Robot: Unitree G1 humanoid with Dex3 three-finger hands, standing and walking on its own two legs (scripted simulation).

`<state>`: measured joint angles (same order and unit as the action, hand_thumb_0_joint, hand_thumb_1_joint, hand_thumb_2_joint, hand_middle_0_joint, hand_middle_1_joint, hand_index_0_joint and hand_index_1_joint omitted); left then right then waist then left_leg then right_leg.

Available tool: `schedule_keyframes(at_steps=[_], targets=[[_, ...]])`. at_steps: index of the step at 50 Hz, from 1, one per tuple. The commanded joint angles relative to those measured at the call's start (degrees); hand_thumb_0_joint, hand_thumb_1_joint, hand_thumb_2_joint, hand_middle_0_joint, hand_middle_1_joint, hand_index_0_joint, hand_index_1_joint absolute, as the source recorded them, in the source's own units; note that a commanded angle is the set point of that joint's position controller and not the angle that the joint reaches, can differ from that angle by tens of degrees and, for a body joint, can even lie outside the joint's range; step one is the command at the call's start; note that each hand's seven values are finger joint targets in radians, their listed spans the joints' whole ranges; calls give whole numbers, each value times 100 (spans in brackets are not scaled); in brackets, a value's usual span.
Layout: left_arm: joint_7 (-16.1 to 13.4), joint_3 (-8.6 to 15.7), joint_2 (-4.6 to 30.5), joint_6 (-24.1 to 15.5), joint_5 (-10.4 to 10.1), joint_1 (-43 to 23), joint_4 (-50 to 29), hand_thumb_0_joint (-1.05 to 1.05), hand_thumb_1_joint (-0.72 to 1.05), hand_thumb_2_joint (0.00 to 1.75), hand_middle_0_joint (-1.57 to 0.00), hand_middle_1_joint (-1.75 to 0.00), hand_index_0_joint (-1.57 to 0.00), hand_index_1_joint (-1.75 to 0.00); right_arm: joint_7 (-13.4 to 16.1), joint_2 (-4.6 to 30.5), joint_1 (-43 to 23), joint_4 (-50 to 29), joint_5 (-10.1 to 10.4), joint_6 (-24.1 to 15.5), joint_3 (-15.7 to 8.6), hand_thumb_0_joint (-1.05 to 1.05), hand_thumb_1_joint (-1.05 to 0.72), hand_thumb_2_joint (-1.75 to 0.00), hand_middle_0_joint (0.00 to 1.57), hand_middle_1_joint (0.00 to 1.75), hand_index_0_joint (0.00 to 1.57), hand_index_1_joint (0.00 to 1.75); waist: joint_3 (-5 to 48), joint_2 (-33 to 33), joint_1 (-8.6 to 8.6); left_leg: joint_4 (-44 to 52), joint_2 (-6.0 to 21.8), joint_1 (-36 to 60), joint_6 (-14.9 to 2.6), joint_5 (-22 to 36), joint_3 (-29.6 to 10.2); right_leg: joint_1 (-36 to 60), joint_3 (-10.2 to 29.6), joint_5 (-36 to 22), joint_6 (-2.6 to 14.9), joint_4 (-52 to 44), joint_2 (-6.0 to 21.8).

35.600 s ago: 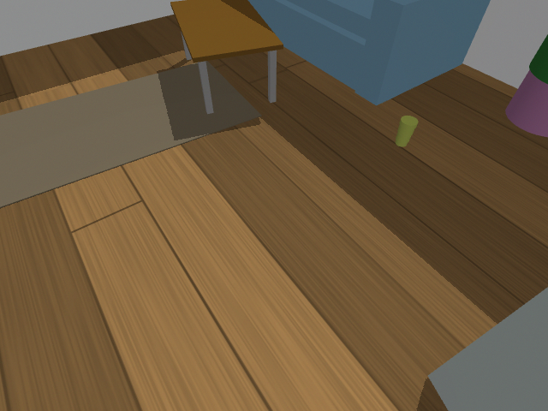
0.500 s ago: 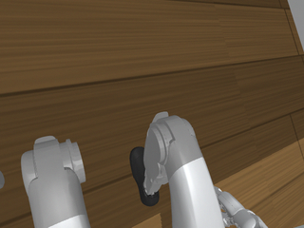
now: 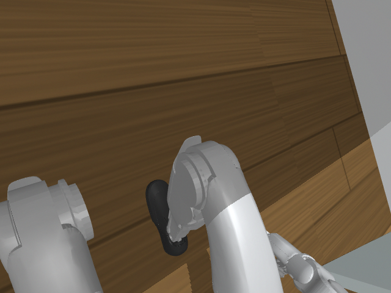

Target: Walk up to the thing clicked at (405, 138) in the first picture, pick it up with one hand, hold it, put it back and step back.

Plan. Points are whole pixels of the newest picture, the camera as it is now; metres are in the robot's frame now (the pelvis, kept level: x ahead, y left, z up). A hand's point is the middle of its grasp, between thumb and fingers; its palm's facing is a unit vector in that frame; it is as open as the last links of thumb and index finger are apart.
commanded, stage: lower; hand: left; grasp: from the side
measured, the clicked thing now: out of the picture +0.49 +0.31 -0.19
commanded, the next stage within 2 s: loosen in 0.52 s
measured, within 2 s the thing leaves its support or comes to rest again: rests again in 1.52 s
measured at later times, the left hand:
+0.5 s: hand out of the picture +0.49 +0.31 -0.18, palm faces +0.47 -0.88 -0.04, open 11.7 cm
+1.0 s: hand out of the picture +0.49 +0.31 -0.18, palm faces +0.49 -0.87 +0.00, open 12.4 cm
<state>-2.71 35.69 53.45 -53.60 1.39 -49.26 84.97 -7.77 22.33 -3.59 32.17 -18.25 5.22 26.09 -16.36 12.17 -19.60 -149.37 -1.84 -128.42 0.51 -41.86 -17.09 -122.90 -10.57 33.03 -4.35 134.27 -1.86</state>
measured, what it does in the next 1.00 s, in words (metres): stands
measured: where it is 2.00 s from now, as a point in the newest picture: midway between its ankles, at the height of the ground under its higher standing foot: (124, 259)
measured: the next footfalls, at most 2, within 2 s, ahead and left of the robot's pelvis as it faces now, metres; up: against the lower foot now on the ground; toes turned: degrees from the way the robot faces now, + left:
none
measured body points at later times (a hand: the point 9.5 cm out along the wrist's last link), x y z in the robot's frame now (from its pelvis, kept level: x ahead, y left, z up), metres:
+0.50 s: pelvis -0.01 +0.01 +0.00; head +0.26 +0.17 +0.31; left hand +0.45 +0.35 -0.18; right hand +0.11 -0.26 -0.04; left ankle +0.07 +0.12 -0.26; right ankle +0.15 -0.13 -0.26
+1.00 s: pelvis -0.01 +0.01 +0.00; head +0.26 +0.18 +0.31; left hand +0.46 +0.35 -0.17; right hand +0.12 -0.25 -0.03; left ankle +0.07 +0.12 -0.26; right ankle +0.15 -0.13 -0.26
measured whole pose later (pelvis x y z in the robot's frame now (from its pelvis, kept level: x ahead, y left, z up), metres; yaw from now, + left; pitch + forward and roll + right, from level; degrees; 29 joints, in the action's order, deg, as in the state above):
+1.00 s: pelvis -0.01 +0.01 +0.00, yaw -3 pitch +16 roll -20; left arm -5.0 33.1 58.2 -59.7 -0.5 -50.0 89.2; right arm -6.8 22.7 -9.0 28.6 -20.7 5.4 32.5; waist -19.3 16.1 -19.7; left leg -150.9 -0.9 -126.7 -0.5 -42.5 -20.3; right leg -119.9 -13.3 31.8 -4.8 132.6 -3.2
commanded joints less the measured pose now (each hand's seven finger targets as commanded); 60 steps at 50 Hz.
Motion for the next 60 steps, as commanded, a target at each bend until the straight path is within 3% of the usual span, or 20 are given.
schedule_keyframes(at_steps=[1,11,20,23,25,28,31,32,35,36,37,40,43,46,47,52,60], targets=[[-39,6,1542,-644,-39,-1520,-980,0,12,121,-116,-135,-118,-135,119,2046,581,36,-66,132,-497,0,-90,-90,20,30,20,30,3713,-3457,-540,1931,486,2644,99,1431,233,2130,-702,-1192,428,-703,-161],[-161,-5,1807,-851,-47,-1491,-732,0,12,124,-118,-138,-120,-137,154,2102,336,-78,-154,154,-299,0,-90,-90,20,30,20,30,3526,-3414,-624,1871,540,2558,82,1293,165,2251,-767,-1144,403,-756,-229],[-212,-107,1798,-958,-39,-1474,-634,0,16,124,-120,-138,-122,-137,170,2191,94,-168,-225,169,-196,0,-90,-90,20,30,20,30,3219,-3532,-722,1970,609,2750,143,1314,-18,2033,-896,-1118,397,-684,-233],[-235,-115,1834,-969,-66,-1475,-570,0,11,124,-120,-139,-122,-138,176,2185,70,-179,-233,164,-155,0,-90,-90,20,30,20,30,3277,-3338,-761,1856,596,2615,91,1242,27,2146,-888,-1108,373,-762,-266],[-234,-104,1810,-993,-117,-1475,-638,0,11,125,-119,-138,-121,-138,181,2152,60,-201,-234,147,-129,0,-90,-90,20,30,20,30,3321,-3343,-707,1837,600,2641,90,1336,34,2247,-861,-1185,373,-773,-274],[-246,-125,1839,-1027,-105,-1428,-577,0,12,124,-121,-139,-123,-138,191,2195,31,-208,-260,136,-99,0,-90,-90,20,30,20,30,3347,-3323,-756,1848,618,2701,102,1381,-20,2270,-932,-1228,365,-754,-281],[-261,-157,1826,-1037,-73,-1391,-481,0,10,125,-119,-138,-121,-138,198,2196,-44,-219,-264,137,-90,0,-90,-90,20,30,20,30,3120,-3412,-732,1928,636,2707,131,1243,-65,2077,-947,-1075,391,-731,-269],[-264,-174,1800,-1040,-85,-1387,-428,0,10,117,-124,-134,-126,-134,195,2195,-3,-216,-271,148,-58,0,-91,-90,20,30,20,30,3127,-3395,-777,1930,640,2715,131,1269,-84,2141,-962,-1100,384,-744,-281],[-251,-174,1781,-1064,-177,-1467,-551,0,-10,93,-107,-111,-110,-110,203,2192,-92,-256,-257,140,-64,0,-92,-90,20,30,20,30,3124,-3315,-754,1886,627,2611,101,1175,-35,2139,-949,-1060,377,-786,-294],[-229,-252,1668,-1082,-217,-1451,-506,0,-12,85,-103,-106,-106,-104,191,2175,-75,-235,-265,129,-27,0,-92,-90,20,30,20,30,3156,-3300,-798,1865,621,2597,95,1209,-37,2253,-965,-1119,357,-798,-300],[-236,-152,1728,-1089,-240,-1446,-548,0,-13,77,-98,-100,-101,-98,201,2190,-11,-234,-263,119,-43,0,-91,-90,20,30,20,30,3256,-3299,-778,1835,620,2678,94,1336,-36,2310,-950,-1222,354,-792,-306],[-208,-215,1821,-1120,-203,-1470,-593,0,-24,60,-90,-86,-93,-84,213,2188,-96,-236,-266,124,-46,0,-92,-90,20,30,20,30,3189,-3398,-742,1863,627,2665,106,1232,-38,2190,-960,-1115,381,-771,-314],[-227,-211,1825,-1119,-189,-1460,-567,0,-32,51,-80,-74,-82,-72,214,2177,-117,-234,-266,127,-29,0,-93,-90,20,30,20,30,3130,-3444,-719,1902,637,2693,126,1259,-64,2158,-970,-1109,395,-745,-307],[-208,-275,1639,-1064,-203,-1339,-480,0,-45,39,-58,-56,-60,-55,209,2172,-59,-224,-266,150,-33,0,-92,-90,20,30,20,30,3166,-3389,-748,1920,655,2802,143,1388,-93,2172,-985,-1183,385,-768,-306],[-208,-294,1725,-1073,-201,-1472,-534,0,-48,35,-54,-51,-56,-50,215,2192,-107,-256,-258,152,-33,0,-92,-90,20,30,20,30,3122,-3414,-776,1913,644,2711,128,1306,-77,2136,-985,-1138,388,-773,-309],[-175,-427,1462,-971,-221,-1263,-287,0,-50,28,-45,-41,-46,-40,210,2128,-60,-260,-240,170,-6,0,-92,-90,20,30,20,30,3044,-3212,-775,1928,625,2576,96,1270,-74,2202,-993,-1128,378,-835,-310],[-183,-389,1514,-997,-221,-1299,-287,0,-61,10,-23,-17,-23,-17,202,2115,-120,-308,-218,202,-16,0,-92,-90,20,30,20,30,2990,-3193,-737,1973,635,2566,102,1155,-109,2058,-983,-1006,399,-818,-311]])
